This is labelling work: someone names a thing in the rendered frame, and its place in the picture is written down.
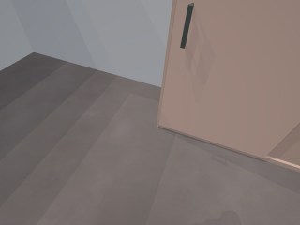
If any handle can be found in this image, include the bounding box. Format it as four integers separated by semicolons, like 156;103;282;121
180;3;194;49

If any wardrobe door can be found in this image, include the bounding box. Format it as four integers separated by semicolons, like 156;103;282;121
267;123;300;166
159;0;300;158

